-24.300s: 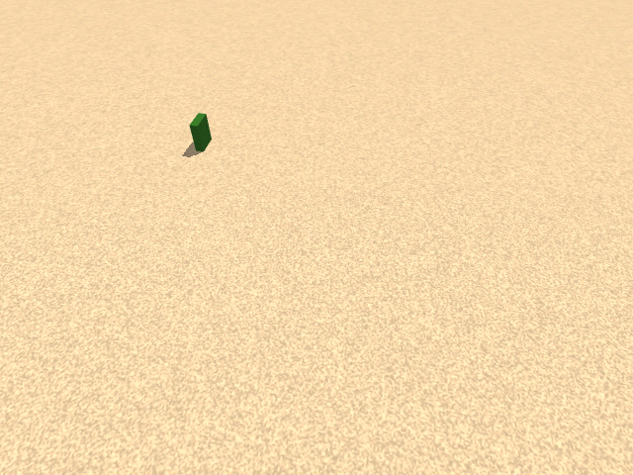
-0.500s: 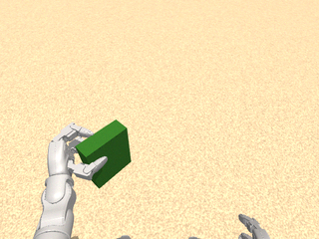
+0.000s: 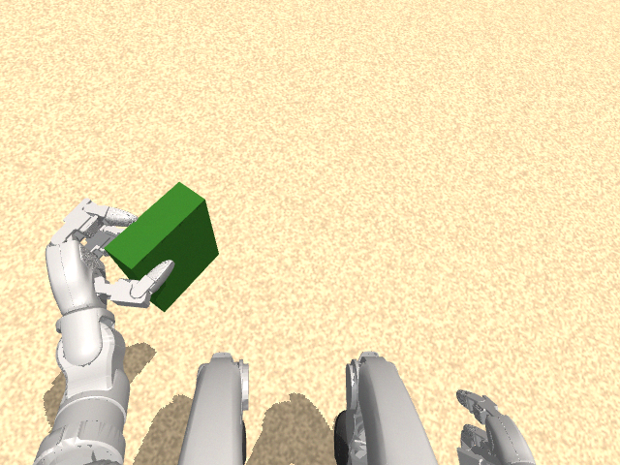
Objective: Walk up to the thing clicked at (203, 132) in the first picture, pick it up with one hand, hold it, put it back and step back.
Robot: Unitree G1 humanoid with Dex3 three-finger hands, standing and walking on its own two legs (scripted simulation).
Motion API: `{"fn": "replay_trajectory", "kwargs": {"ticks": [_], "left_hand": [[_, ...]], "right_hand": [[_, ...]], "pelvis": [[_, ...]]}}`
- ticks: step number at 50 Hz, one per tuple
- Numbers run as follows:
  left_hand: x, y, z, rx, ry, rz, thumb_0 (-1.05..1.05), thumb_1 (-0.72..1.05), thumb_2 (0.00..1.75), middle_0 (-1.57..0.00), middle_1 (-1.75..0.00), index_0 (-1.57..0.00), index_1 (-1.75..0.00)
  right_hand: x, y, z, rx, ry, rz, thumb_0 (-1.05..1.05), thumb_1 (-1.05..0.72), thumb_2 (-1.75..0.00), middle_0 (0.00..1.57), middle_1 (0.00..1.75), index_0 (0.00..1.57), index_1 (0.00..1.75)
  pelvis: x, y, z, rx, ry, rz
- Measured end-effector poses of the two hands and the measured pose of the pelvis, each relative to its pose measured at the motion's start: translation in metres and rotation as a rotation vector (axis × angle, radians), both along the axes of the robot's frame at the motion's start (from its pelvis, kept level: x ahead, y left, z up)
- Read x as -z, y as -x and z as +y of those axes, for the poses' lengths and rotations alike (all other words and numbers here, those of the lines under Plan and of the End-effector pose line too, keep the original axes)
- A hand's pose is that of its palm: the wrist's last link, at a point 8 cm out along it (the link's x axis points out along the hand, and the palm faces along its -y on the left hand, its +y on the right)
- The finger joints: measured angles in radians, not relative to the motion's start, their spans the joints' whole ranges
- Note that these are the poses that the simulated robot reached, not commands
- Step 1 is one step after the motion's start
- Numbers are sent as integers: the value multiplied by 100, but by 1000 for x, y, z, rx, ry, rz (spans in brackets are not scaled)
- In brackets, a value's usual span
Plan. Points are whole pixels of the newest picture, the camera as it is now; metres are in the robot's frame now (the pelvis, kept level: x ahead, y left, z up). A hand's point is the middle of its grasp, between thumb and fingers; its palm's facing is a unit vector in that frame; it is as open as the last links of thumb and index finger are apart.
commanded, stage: crouch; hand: left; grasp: from the side
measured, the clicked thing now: (171, 251) +0.40 +0.19 -0.06
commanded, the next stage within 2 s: lower in 1.18 s
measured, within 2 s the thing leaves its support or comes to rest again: neither
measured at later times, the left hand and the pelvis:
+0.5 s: hand (158, 292) +0.39 +0.24 -0.22, palm faces +0.33 -0.94 -0.04, open 9.1 cm; pelvis -0.04 +0.00 -0.18, yaw -2 degrees
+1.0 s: hand (169, 301) +0.40 +0.25 -0.31, palm faces +0.29 -0.96 -0.04, open 9.1 cm; pelvis -0.05 +0.01 -0.24, yaw -6 degrees
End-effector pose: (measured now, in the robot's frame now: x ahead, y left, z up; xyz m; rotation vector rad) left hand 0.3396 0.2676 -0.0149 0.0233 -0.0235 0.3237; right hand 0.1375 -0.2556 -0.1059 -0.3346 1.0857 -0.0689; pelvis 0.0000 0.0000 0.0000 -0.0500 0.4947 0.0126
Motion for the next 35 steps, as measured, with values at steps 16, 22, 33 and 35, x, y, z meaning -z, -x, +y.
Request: {"fn": "replay_trajectory", "kwargs": {"ticks": [16,22,33,35], "left_hand": [[148,-3,10,-16,-12,28,-2,-39,104,-91,-125,-86,-120],[186,-7,17,-16,-14,23,-1,-40,105,-91,-126,-86,-120],[236,-14,21,-3,-4,35,-1,-40,105,-91,-125,-86,-120],[244,-15,21,0,0,37,-1,-40,105,-91,-126,-86,-120]], "right_hand": [[131,41,-2,-33,16,133,0,-90,-91,20,30,20,30],[167,64,-7,-18,34,179,0,-91,-91,20,30,20,30],[205,87,-12,-19,65,223,0,-91,-91,20,30,20,30],[208,87,-12,-27,73,225,0,-91,-91,20,30,20,30]], "pelvis": [[122,30,-1,17,15,57],[160,38,0,24,20,39],[205,46,2,37,34,0],[211,47,2,40,38,-6]]}}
